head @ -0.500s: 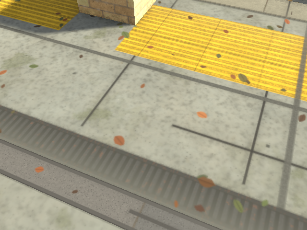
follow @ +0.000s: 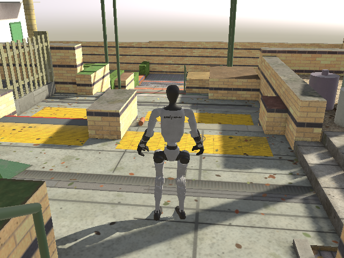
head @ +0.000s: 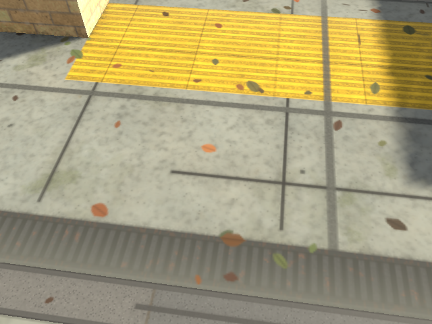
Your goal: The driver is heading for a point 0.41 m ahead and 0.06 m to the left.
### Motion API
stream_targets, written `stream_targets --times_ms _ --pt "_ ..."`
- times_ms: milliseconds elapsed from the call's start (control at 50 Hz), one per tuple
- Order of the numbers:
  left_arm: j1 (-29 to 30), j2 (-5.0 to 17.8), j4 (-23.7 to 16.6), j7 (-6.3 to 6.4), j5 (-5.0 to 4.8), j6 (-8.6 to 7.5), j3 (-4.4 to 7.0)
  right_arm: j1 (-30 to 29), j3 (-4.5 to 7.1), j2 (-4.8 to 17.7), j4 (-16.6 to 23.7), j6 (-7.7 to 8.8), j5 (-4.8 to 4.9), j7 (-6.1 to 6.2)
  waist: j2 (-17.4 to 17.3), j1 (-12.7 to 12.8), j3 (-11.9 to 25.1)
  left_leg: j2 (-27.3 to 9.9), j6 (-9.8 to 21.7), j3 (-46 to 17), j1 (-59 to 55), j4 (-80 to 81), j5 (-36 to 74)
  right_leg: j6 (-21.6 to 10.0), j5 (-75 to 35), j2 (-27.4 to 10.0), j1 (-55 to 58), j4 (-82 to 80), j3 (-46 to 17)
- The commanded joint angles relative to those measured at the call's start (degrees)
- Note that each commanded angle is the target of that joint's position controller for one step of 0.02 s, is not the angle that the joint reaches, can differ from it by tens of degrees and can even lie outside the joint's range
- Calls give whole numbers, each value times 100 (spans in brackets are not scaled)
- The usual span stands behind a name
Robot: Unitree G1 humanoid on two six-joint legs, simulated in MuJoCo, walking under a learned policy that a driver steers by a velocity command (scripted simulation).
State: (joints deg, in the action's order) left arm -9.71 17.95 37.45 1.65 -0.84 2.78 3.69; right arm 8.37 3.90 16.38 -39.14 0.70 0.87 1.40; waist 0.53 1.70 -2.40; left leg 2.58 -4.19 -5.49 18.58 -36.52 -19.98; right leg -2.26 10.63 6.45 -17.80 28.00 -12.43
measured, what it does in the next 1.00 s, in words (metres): walks ahead: left foot, then right foot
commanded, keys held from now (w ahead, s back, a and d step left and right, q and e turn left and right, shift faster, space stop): no key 0.16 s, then w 0.30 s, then w+q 0.34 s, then no key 0.20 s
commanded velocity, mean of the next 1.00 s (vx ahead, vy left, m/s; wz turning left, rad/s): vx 0.27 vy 0.00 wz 0.06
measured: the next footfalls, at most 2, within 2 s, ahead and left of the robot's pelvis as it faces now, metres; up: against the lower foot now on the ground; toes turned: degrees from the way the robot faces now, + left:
left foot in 0.04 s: +0.04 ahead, +0.13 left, +0.00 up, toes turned -6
right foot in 0.40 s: +0.03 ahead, -0.11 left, +0.00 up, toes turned -2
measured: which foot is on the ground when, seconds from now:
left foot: up 0.00-0.02, down 0.04-0.42, up 0.44-0.84, down 0.86-1.00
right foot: down 0.00-0.06, up 0.08-0.38, down 0.40-0.88, up 0.90-1.00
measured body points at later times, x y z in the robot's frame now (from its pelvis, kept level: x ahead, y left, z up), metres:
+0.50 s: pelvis +0.05 -0.01 +0.00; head +0.05 -0.03 +0.45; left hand +0.16 +0.26 -0.10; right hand +0.12 -0.29 -0.12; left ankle +0.01 +0.13 -0.70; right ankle -0.01 -0.11 -0.74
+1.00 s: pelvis +0.27 +0.04 -0.01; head +0.32 +0.05 +0.43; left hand +0.31 +0.33 -0.13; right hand +0.49 -0.19 -0.10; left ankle +0.35 +0.12 -0.74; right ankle +0.18 -0.12 -0.64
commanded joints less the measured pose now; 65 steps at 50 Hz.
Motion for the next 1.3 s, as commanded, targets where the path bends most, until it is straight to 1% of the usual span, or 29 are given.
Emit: stream_targets --times_ms 20,40,60,80,120,160,200,300,360,400,420,440,460,480,540,660,760,800,840,860,880,900,920,940,980,1060,1140,1240,1300 --pt "217 777 -386 30 -66 0 193 339 149 454 243 168 -22 -84 820 -220 766 -57 210 212 -615 1390 912 -727 -1104 -1292 657 -370 -1548" --pt "39 632 -349 38 -43 -7 145 351 172 584 254 177 -100 -79 566 -167 783 -447 363 -80 -1074 1698 1384 -454 -470 -1060 340 -134 -1354" --pt "-278 349 -313 13 88 -35 55 261 195 892 384 156 -220 -59 -593 59 836 -1534 777 -1220 -1455 1985 2070 -94 1077 -447 -188 886 -620" --pt "-94 590 -460 29 35 -94 154 147 220 1092 359 149 -401 -89 -1506 88 398 -2252 1740 -2186 -859 2079 2560 195 2507 134 -880 1713 97" --pt "-177 1049 -241 49 49 -120 333 -161 134 755 435 193 -257 -86 -857 37 278 -2057 1894 -1799 -582 2105 1895 515 2214 -155 -924 3207 39" --pt "-313 733 -53 74 73 -29 280 -323 37 521 401 208 -94 -62 -756 54 214 -1609 1605 -1233 -761 1938 1845 733 1664 -234 -1029 3444 1" --pt "-257 332 -44 11 71 -41 119 4 -44 360 229 180 -91 -47 -865 -69 328 -1278 1497 -920 -1011 2182 599 812 1227 -448 -937 2705 429" --pt "455 312 -255 -103 -38 -325 14 718 125 992 45 27 -35 28 -1131 -598 68 -1444 1629 -1251 -1241 2467 -578 592 1727 -536 -635 1053 1265" --pt "-37 297 20 -166 -51 -508 27 666 116 1028 19 14 93 -5 -941 -301 -11 -1383 1625 -1137 -713 2374 -510 210 661 -433 475 -468 1465" --pt "-746 382 283 -152 -40 -584 68 549 -1 692 53 85 52 -34 -710 73 311 -1144 1301 -834 115 1828 -154 -31 146 -659 2007 -866 1190" --pt "-1453 585 420 -105 -35 -596 111 256 -154 207 186 173 -53 -92 -60 373 644 -701 929 -241 924 559 -201 -238 397 -1448 2981 -999 205" --pt "-1684 1304 487 -151 5 -597 305 2 -171 153 540 298 -34 -84 1311 413 477 -123 594 564 2083 -566 -807 -952 1341 -2505 2987 -1434 -1560" --pt "-1667 1064 471 -173 54 -669 259 -196 -22 648 567 375 60 -75 915 504 -33 -386 534 307 2722 -1666 -1310 -1429 1749 -2860 2730 -1754 -2158" --pt "-1461 718 453 -163 88 -730 148 -2 35 775 480 400 154 -131 726 331 -303 -584 624 101 3084 -2170 -905 -1341 1978 -2703 2686 -1798 -1790" --pt "-1187 469 409 -161 98 -770 59 49 22 607 314 399 110 -262 576 215 -451 -826 685 35 3349 -2389 293 -915 627 -2219 2622 -1983 -550" --pt "-1050 563 442 -135 124 -799 54 -417 -145 214 514 383 54 -410 432 264 -465 -631 347 467 2289 -950 1975 -720 -1168 -1702 1501 -2228 1230" --pt "-1391 789 729 -114 16 -776 97 -1012 -189 237 844 409 72 -566 347 309 -597 -456 702 774 1861 169 2132 -616 -2133 -2034 1962 -2085 1633" --pt "-1327 945 720 -79 30 -705 136 -834 -102 434 886 387 60 -590 522 59 -209 -155 951 1020 1431 211 1686 -476 -4276 -2096 2400 -1359 1827" --pt "-1263 1003 691 -11 64 -577 131 459 115 808 605 351 16 -530 566 -693 650 275 1231 1159 -300 434 1724 -246 -5903 -1923 2194 509 1971" --pt "-1253 963 593 21 76 -599 91 1188 228 1048 464 309 -12 -418 327 -1097 1073 -19 1412 612 -1883 578 2468 -14 -5063 -1709 1071 1863 1981" --pt "-2100 101 373 -86 278 -703 -185 1434 298 1708 431 287 -162 -341 -1432 -475 2101 -1978 2491 -2083 -4492 220 4158 393 850 -720 -1396 4493 1890" --pt "-2247 564 705 -192 139 -828 -151 1652 197 1216 521 270 -154 -301 -873 -809 3550 -2713 3040 -3779 -4744 935 4043 415 2683 -340 -1527 5616 572" --pt "-1362 967 460 -215 -125 -833 4 1226 129 1065 520 255 -154 -307 -481 -865 2628 -2350 2631 -2668 -3879 1159 4270 378 2241 -700 -1760 5592 455" --pt "-919 811 236 -165 -128 -833 -63 781 81 890 471 267 -68 -307 -200 -639 1640 -2049 2337 -1838 -2877 1263 4421 355 1881 -966 -1913 5081 668" --pt "-899 729 289 -56 -4 -706 -36 268 -11 634 463 310 -92 -305 -55 -201 844 -1627 2076 -989 -1241 1686 4526 409 1505 -1246 -1350 4402 789" --pt "-1392 383 452 60 108 -435 -76 -146 -11 639 258 439 -187 -346 -338 193 735 -1348 2120 -164 40 2133 4928 669 908 -1194 -424 3434 944" --pt "-840 251 315 87 148 -368 -105 -201 -32 630 25 331 -196 -261 -484 25 797 -1143 1865 170 -100 2136 4063 709 -26 -1249 -310 2091 928" --pt "-233 371 140 52 105 -339 -50 -26 -76 641 -269 153 -200 -242 -530 -231 529 -1303 1787 -297 -285 2098 1955 596 39 -1151 -63 879 889" --pt "-388 487 144 60 232 -390 -14 129 -229 298 -418 145 -145 -247 -210 -76 552 -885 1178 -265 -128 1501 1146 339 -1278 -1262 975 -448 726"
